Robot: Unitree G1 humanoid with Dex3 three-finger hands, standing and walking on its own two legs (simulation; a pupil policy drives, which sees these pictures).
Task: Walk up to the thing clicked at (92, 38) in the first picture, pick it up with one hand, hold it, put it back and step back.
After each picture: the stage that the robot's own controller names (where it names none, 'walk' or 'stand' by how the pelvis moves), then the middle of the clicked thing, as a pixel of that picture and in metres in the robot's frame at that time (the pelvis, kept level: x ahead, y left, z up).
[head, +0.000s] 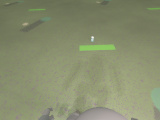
stand; (92, 39) +1.88 -0.02 -0.72
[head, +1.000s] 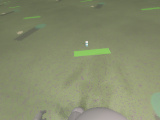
walk; (86, 43) +1.74 +0.21 -0.71
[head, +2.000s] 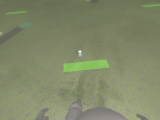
walk; (80, 53) +1.19 +0.28 -0.71
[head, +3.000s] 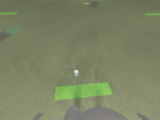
walk; (76, 73) +0.73 +0.20 -0.70
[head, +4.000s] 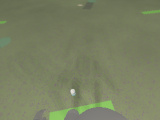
walk; (73, 92) +0.41 +0.22 -0.70
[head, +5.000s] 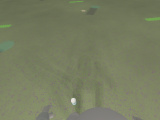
stand; (73, 101) +0.33 +0.20 -0.72
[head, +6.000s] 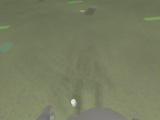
stand; (73, 102) +0.31 +0.20 -0.72
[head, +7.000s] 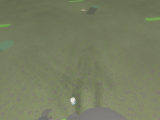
stand; (73, 101) +0.33 +0.21 -0.73
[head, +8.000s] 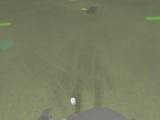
stand; (73, 101) +0.32 +0.21 -0.73
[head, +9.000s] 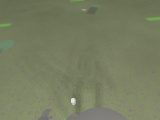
go down; (73, 101) +0.32 +0.20 -0.73
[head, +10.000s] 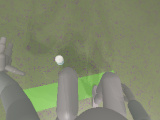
go down; (59, 60) +0.40 +0.25 -0.31
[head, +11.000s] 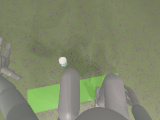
approach; (63, 62) +0.40 +0.25 -0.30
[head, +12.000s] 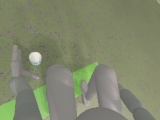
close in; (35, 59) +0.38 +0.29 -0.22
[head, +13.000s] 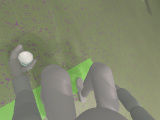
close; (26, 59) +0.37 +0.30 -0.21
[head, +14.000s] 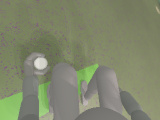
lift; (40, 64) +0.31 +0.28 -0.18
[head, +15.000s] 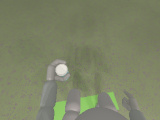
lift; (63, 72) +0.31 +0.19 +0.01
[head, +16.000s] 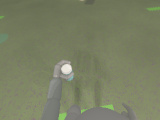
hold; (67, 72) +0.33 +0.17 +0.01
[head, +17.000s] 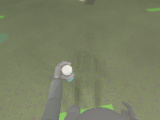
hold; (68, 73) +0.33 +0.17 +0.00
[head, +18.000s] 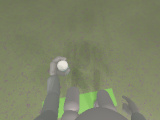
crouch; (63, 68) +0.36 +0.19 -0.05
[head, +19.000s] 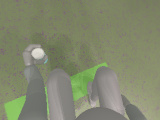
lower; (40, 56) +0.41 +0.29 -0.15
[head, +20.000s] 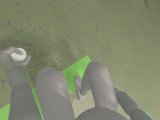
lower; (20, 57) +0.39 +0.30 -0.22
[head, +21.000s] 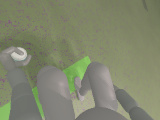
lower; (20, 57) +0.39 +0.30 -0.22
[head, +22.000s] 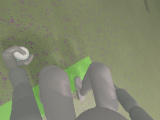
lower; (22, 56) +0.39 +0.30 -0.22
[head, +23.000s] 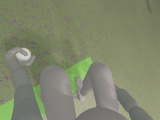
lower; (24, 57) +0.38 +0.30 -0.22
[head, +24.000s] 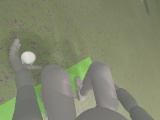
withdraw; (28, 59) +0.37 +0.28 -0.22
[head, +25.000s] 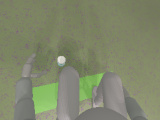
walk; (61, 61) +0.40 +0.24 -0.28
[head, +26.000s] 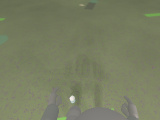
stand; (72, 99) +0.32 +0.18 -0.65
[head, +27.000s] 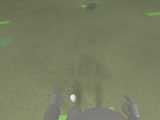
stand; (73, 98) +0.34 +0.20 -0.67
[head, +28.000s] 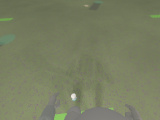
stand; (73, 97) +0.35 +0.20 -0.68
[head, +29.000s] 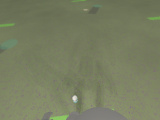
walk; (75, 99) +0.35 +0.19 -0.72
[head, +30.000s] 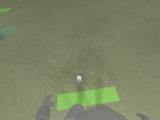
walk; (79, 79) +0.51 +0.17 -0.70
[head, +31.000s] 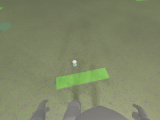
walk; (74, 63) +0.82 +0.26 -0.70
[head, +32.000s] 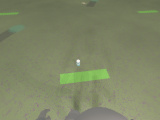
stand; (78, 62) +0.97 +0.22 -0.71
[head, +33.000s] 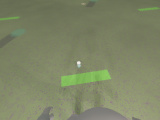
stand; (78, 64) +0.96 +0.22 -0.73
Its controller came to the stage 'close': yes
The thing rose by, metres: 0.72
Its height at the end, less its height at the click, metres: +0.00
